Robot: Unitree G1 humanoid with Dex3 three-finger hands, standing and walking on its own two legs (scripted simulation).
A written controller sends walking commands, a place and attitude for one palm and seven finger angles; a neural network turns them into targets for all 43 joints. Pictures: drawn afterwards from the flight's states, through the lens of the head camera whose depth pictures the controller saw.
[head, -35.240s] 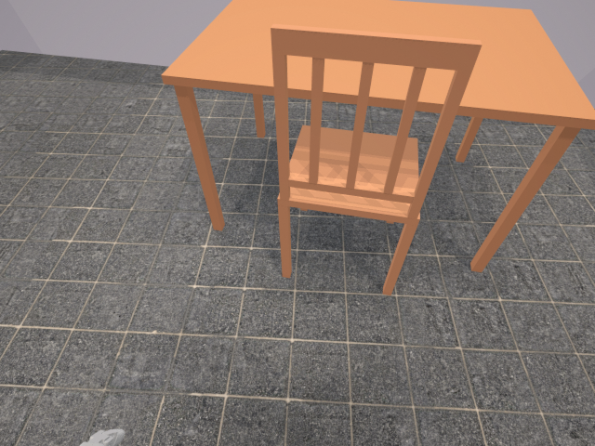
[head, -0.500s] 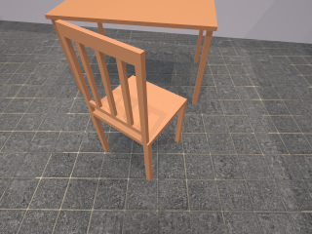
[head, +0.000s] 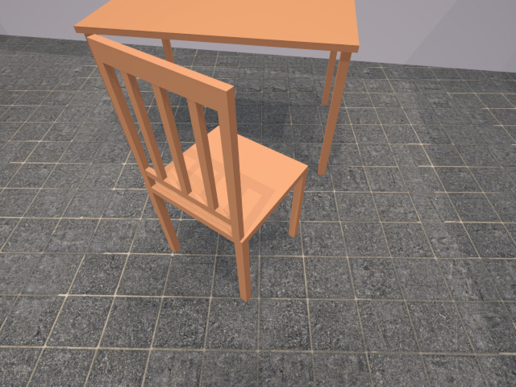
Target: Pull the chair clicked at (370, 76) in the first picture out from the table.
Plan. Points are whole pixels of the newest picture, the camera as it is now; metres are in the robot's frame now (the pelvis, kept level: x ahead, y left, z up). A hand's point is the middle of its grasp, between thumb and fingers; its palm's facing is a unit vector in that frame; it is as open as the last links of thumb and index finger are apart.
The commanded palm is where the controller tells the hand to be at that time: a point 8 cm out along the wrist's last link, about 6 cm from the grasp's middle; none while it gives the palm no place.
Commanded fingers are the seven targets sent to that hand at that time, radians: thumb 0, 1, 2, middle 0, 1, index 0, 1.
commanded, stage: look to check the result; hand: left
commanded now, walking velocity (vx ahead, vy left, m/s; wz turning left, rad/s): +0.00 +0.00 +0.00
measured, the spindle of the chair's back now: (174, 145) +0.69 +0.26 -0.06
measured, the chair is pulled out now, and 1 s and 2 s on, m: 0.54 0.54 0.54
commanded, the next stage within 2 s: stand and wait in 0.42 s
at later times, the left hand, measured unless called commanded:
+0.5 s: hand out of the picture -0.03 +0.14 -0.17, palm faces +0.05 -0.99 -0.16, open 7.4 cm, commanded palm none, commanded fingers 0.00 0.90 0.90 -0.20 -0.30 -0.20 -0.30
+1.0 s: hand out of the picture -0.02 +0.13 -0.17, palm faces +0.05 -0.99 -0.15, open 7.4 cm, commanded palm none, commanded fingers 0.00 0.90 0.90 -0.20 -0.30 -0.20 -0.30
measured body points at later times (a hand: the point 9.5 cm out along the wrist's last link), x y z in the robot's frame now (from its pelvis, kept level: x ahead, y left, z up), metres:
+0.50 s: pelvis +0.00 -0.01 +0.00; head +0.01 -0.02 +0.45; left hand -0.03 +0.19 -0.16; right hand -0.04 -0.22 -0.17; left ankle +0.00 +0.10 -0.74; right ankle -0.02 -0.10 -0.74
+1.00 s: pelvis +0.00 -0.02 +0.00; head +0.02 -0.03 +0.45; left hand -0.03 +0.18 -0.16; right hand -0.04 -0.22 -0.16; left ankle +0.00 +0.10 -0.74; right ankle -0.02 -0.10 -0.74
